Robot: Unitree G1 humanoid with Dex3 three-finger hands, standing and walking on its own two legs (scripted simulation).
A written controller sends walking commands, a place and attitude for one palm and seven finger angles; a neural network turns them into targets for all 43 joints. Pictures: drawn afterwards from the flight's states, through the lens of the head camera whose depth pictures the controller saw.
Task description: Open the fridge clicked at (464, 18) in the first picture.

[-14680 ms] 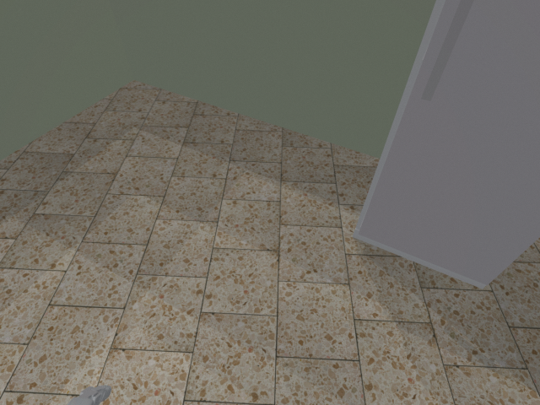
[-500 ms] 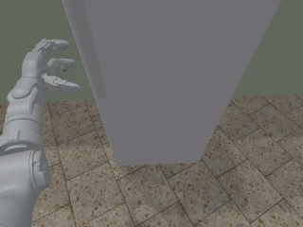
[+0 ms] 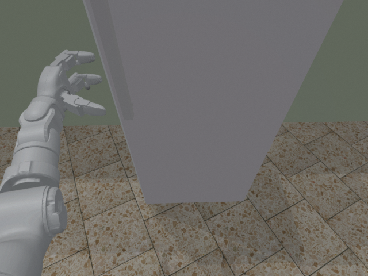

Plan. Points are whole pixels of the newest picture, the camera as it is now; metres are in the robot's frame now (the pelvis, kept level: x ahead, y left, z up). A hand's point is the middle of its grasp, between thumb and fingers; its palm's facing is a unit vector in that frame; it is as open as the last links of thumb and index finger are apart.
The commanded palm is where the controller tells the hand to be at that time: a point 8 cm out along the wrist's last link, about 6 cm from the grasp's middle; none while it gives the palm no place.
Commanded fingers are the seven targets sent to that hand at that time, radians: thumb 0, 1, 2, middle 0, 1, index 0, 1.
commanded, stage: feel for the door with the fingertips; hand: left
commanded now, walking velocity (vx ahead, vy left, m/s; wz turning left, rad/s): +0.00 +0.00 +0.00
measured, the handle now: (117, 61) +0.54 +0.16 +0.19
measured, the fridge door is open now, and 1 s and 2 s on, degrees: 0 0 0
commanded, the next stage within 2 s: slide the fingers in behind the handle in 0.70 s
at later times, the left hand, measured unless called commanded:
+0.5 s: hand (99, 80) +0.48 +0.18 +0.19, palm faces +0.02 -1.00 -0.01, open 14.0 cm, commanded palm +0.46 +0.24 +0.18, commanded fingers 0.00 -0.50 0.30 -0.30 -1.20 -0.30 -1.20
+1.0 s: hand (101, 78) +0.50 +0.19 +0.18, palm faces +0.01 -1.00 -0.02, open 13.6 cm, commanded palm +0.47 +0.23 +0.18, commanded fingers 0.00 -0.50 0.30 -0.30 -1.20 -0.30 -1.20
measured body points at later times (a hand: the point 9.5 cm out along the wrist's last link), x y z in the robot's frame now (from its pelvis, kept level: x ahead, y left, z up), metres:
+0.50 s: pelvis +0.00 +0.00 +0.00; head +0.03 -0.01 +0.45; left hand +0.47 +0.24 +0.19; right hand +0.03 -0.27 -0.12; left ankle +0.00 +0.13 -0.73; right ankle +0.01 -0.13 -0.73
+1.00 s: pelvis +0.00 +0.01 +0.00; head +0.05 +0.00 +0.44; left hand +0.49 +0.24 +0.18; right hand +0.02 -0.26 -0.12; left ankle +0.00 +0.13 -0.73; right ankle +0.01 -0.13 -0.73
